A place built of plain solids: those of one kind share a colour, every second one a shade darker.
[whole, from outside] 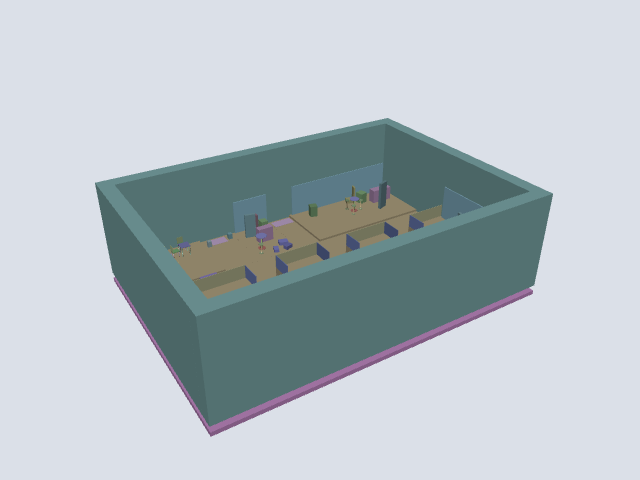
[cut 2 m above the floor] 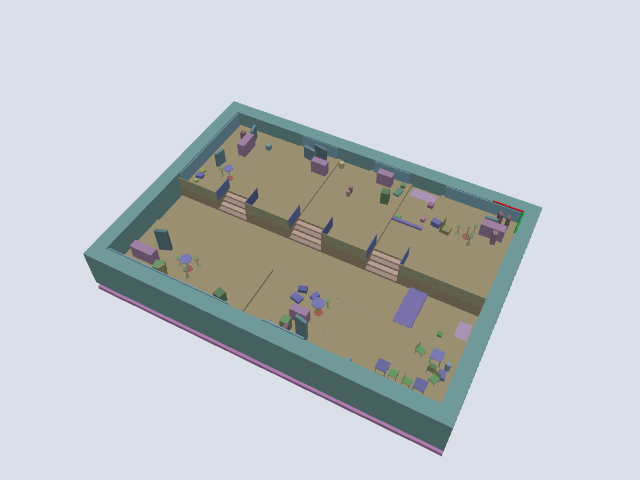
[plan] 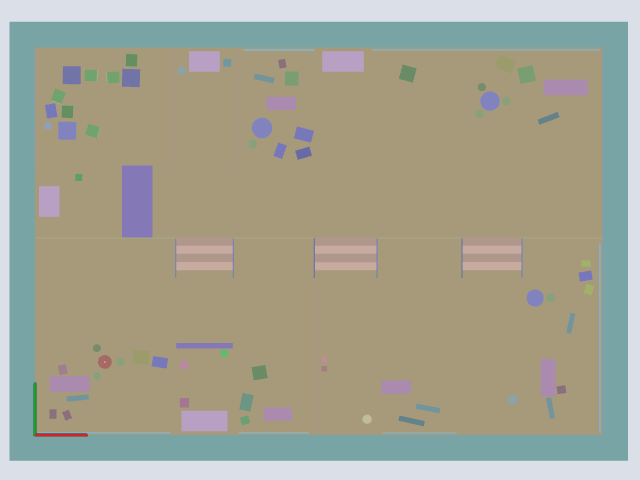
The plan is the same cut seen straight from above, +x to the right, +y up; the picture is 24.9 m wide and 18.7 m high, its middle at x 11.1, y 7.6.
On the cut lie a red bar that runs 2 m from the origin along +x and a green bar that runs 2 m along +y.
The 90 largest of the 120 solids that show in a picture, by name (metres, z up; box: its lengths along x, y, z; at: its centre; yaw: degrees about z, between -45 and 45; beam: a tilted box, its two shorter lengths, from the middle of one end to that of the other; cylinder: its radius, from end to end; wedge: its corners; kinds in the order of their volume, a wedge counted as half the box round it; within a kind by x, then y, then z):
{
 "wall_1": {"box": [1.0, 15.1, 7.0], "at": [-0.5, 7.55, 2.5]},
 "wall_2": {"box": [24.1, 1.0, 7.0], "at": [11.05, -0.5, 2.5]},
 "wall_3": {"box": [24.1, 1.0, 7.0], "at": [11.05, 15.6, 2.5]},
 "wall_4": {"box": [1.0, 15.1, 7.0], "at": [22.6, 7.55, 2.5]},
 "floor_1": {"box": [5.3, 4.6, 1.16], "at": [2.65, 12.8, -0.42]},
 "floor_2": {"box": [5.5, 7.7, 1.18], "at": [2.75, 3.85, 0.41]},
 "floor_3": {"box": [2.2, 6.42, 1.0], "at": [6.6, 3.21, 0.33]},
 "floor_4": {"box": [2.6, 4.6, 1.0], "at": [6.6, 12.8, -0.5]},
 "floor_5": {"box": [3.2, 7.7, 1.18], "at": [9.3, 3.85, 0.41]},
 "floor_6": {"box": [3.2, 4.6, 1.0], "at": [9.5, 12.8, -0.5]},
 "floor_7": {"box": [22.1, 2.8, 1.0], "at": [11.05, 9.1, -0.5]},
 "floor_8": {"box": [1.8, 4.6, 1.0], "at": [12.0, 12.8, -0.5]},
 "floor_9": {"box": [2.4, 6.42, 1.0], "at": [12.1, 3.21, 0.33]},
 "floor_10": {"box": [3.35, 7.7, 1.12], "at": [14.97, 3.85, 0.39]},
 "floor_11": {"box": [9.2, 4.6, 1.16], "at": [17.5, 12.8, -0.42]},
 "floor_12": {"box": [2.3, 6.42, 1.0], "at": [17.8, 3.21, 0.33]},
 "floor_13": {"box": [3.15, 7.7, 1.0], "at": [20.52, 3.85, 0.33]},
 "floor_base_1": {"box": [22.1, 7.6, 0.3], "at": [11.05, 3.8, -0.74]},
 "floor_base_2": {"box": [24.1, 17.1, 0.3], "at": [11.05, 7.55, -1.57]},
 "step_tread_1": {"box": [2.2, 0.32, 0.83], "at": [6.6, 6.58, 0.24]},
 "step_tread_2": {"box": [2.2, 0.32, 0.67], "at": [6.6, 6.9, 0.16]},
 "step_tread_3": {"box": [2.2, 0.32, 0.51], "at": [6.6, 7.22, 0.08]},
 "step_tread_4": {"box": [2.2, 0.32, 0.34], "at": [6.6, 7.54, -0.01]},
 "step_tread_5": {"box": [2.4, 0.32, 0.83], "at": [12.1, 6.58, 0.24]},
 "step_tread_6": {"box": [2.4, 0.32, 0.67], "at": [12.1, 6.9, 0.16]},
 "step_tread_7": {"box": [2.4, 0.32, 0.51], "at": [12.1, 7.22, 0.08]},
 "step_tread_8": {"box": [2.4, 0.32, 0.34], "at": [12.1, 7.54, -0.01]},
 "step_tread_9": {"box": [2.3, 0.32, 0.83], "at": [17.8, 6.58, 0.24]},
 "step_tread_10": {"box": [2.3, 0.32, 0.67], "at": [17.8, 6.9, 0.16]},
 "step_tread_11": {"box": [2.3, 0.32, 0.51], "at": [17.8, 7.22, 0.08]},
 "step_tread_12": {"box": [2.3, 0.32, 0.34], "at": [17.8, 7.54, -0.01]},
 "counter_1": {"box": [1.55, 0.61, 1.04], "at": [1.35, 1.99, 1.52]},
 "counter_2": {"box": [1.1, 0.51, 1.03], "at": [9.46, 0.82, 1.52]},
 "counter_3": {"box": [1.15, 0.52, 1.07], "at": [9.59, 12.92, 0.54]},
 "counter_4": {"box": [1.15, 0.52, 1.04], "at": [14.07, 1.87, 1.47]},
 "counter_5": {"box": [0.58, 1.45, 1.06], "at": [19.98, 2.24, 1.35]},
 "counter_6": {"box": [1.7, 0.61, 1.06], "at": [20.67, 13.54, 0.69]},
 "back_1": {"box": [5.18, 0.06, 2.5], "at": [2.68, 0.09, 2.25]},
 "back_2": {"box": [2.74, 0.06, 2.55], "at": [9.3, 0.09, 2.28]},
 "back_3": {"box": [2.74, 0.08, 2.55], "at": [9.5, 15.0, 1.27]},
 "back_4": {"box": [2.89, 0.05, 2.55], "at": [14.97, 0.09, 2.22]},
 "back_5": {"box": [8.88, 0.06, 2.45], "at": [17.57, 15.01, 1.39]},
 "back_6": {"box": [0.07, 7.38, 2.55], "at": [22.0, 3.78, 2.1]},
 "roll_1": {"box": [0.86, 0.21, 2.12], "at": [1.66, 1.44, 2.06], "yaw": 5.7},
 "roll_2": {"box": [0.79, 0.22, 1.87], "at": [8.93, 13.89, 0.94], "yaw": -12.4},
 "roll_3": {"box": [1.02, 0.21, 2.24], "at": [14.67, 0.55, 2.06], "yaw": -12.5},
 "roll_4": {"box": [0.95, 0.21, 1.93], "at": [15.31, 1.04, 1.91], "yaw": -10.7},
 "roll_5": {"box": [0.84, 0.22, 2.19], "at": [20.01, 12.34, 1.25], "yaw": 20.9},
 "roll_6": {"box": [0.2, 0.83, 2.13], "at": [20.08, 1.05, 1.89], "yaw": 11.1},
 "roll_7": {"box": [0.19, 0.8, 1.93], "at": [20.87, 4.36, 1.79], "yaw": -12.0},
 "display_cube_1": {"box": [0.55, 0.52, 1.06], "at": [8.74, 2.43, 1.53], "yaw": 9.5},
 "display_cube_2": {"box": [0.53, 0.55, 1.07], "at": [10.0, 13.89, 0.54], "yaw": -0.9},
 "display_cube_3": {"box": [0.57, 0.58, 0.87], "at": [14.52, 14.08, 0.59], "yaw": -15.2},
 "display_cube_4": {"box": [0.62, 0.62, 0.83], "at": [19.15, 14.04, 0.57], "yaw": 12.6},
 "step_hump_1": {"box": [1.2, 2.8, 0.23], "at": [3.98, 9.1, 0.07]},
 "step_hump_2": {"box": [2.2, 0.22, 0.2], "at": [6.6, 3.48, 0.88]},
 "brochure_stand_1": {"box": [0.27, 0.38, 1.41], "at": [0.7, 0.82, 1.71], "yaw": -0.3},
 "brochure_stand_2": {"box": [0.32, 0.37, 1.35], "at": [1.08, 2.55, 1.68], "yaw": 11.6},
 "brochure_stand_3": {"box": [0.28, 0.36, 1.42], "at": [1.25, 0.78, 1.72], "yaw": 22.8},
 "brochure_stand_4": {"box": [0.28, 0.34, 1.4], "at": [9.63, 14.47, 0.7], "yaw": 9.3},
 "brochure_stand_5": {"box": [0.35, 0.31, 1.4], "at": [20.5, 1.77, 1.52], "yaw": 9.1},
 "rail_rim_1": {"box": [5.5, 0.04, 0.95], "at": [2.75, 7.68, 1.48]},
 "rail_rim_2": {"box": [3.2, 0.04, 0.95], "at": [9.3, 7.68, 1.48]},
 "rail_rim_3": {"box": [3.35, 0.04, 0.95], "at": [14.97, 7.68, 1.42]},
 "rail_rim_4": {"box": [3.15, 0.04, 0.95], "at": [20.52, 7.68, 1.3]},
 "crate_1": {"box": [0.41, 0.54, 0.31], "at": [0.63, 12.63, 0.32], "yaw": 9.7},
 "crate_2": {"box": [0.59, 0.41, 0.4], "at": [4.86, 2.83, 1.21], "yaw": -9.6},
 "crate_3": {"box": [0.36, 0.56, 0.23], "at": [9.55, 11.08, 0.12], "yaw": -19.8},
 "crate_4": {"box": [0.58, 0.37, 0.27], "at": [10.46, 10.98, 0.14], "yaw": 16.7},
 "crate_5": {"box": [0.69, 0.48, 0.24], "at": [10.47, 11.71, 0.12], "yaw": -14.3},
 "crate_6": {"box": [0.51, 0.36, 0.24], "at": [21.45, 6.2, 0.94], "yaw": 9.0},
 "hand_truck_1": {"box": [0.65, 0.56, 0.3], "at": [4.12, 3.03, 1.16], "yaw": -4.5},
 "hand_truck_2": {"box": [0.14, 0.56, 0.98], "at": [4.37, 3.01, 1.79], "yaw": -4.5},
 "hand_truck_3": {"box": [0.71, 0.53, 0.3], "at": [18.32, 14.46, 0.31], "yaw": -20.0},
 "hand_truck_4": {"box": [0.14, 0.53, 1.04], "at": [18.59, 14.36, 0.98], "yaw": -20.0},
 "rail_1": {"box": [0.04, 1.54, 0.95], "at": [5.48, 6.89, 1.48]},
 "rail_2": {"box": [0.04, 1.54, 0.95], "at": [7.72, 6.89, 1.48]},
 "rail_3": {"box": [0.04, 1.54, 0.95], "at": [10.88, 6.89, 1.48]},
 "rail_4": {"box": [0.04, 1.54, 0.95], "at": [13.32, 6.89, 1.42]},
 "rail_5": {"box": [0.04, 1.54, 0.95], "at": [16.63, 6.89, 1.42]},
 "rail_6": {"box": [0.04, 1.54, 0.95], "at": [18.97, 6.89, 1.3]},
 "low_mat_1": {"box": [0.8, 1.2, 0.06], "at": [0.55, 9.1, -0.02]},
 "low_mat_2": {"box": [1.8, 0.8, 0.06], "at": [6.6, 0.55, 0.81]},
 "low_mat_3": {"box": [1.2, 0.8, 0.06], "at": [6.6, 14.55, -0.02]},
 "low_mat_4": {"box": [1.62, 0.8, 0.06], "at": [12.0, 14.55, -0.02]},
 "carton_folded_1": {"box": [0.45, 0.66, 0.2], "at": [8.23, 1.28, 1.05], "yaw": -11.8},
 "edge_bin_1": {"cylinder": 0.18, "from": [12.94, 0.62, 0.83], "to": [12.94, 0.62, 1.33]},
 "edge_backpack_1": {"box": [0.33, 0.33, 0.42], "at": [18.61, 1.38, 1.03]},
 "bin_1": {"cylinder": 0.15, "from": [0.5, 12.05, 0.16], "to": [0.5, 12.05, 0.79]},
 "edge_bag_1": {"box": [0.31, 0.31, 0.41], "at": [7.49, 14.5, 0.2]}
}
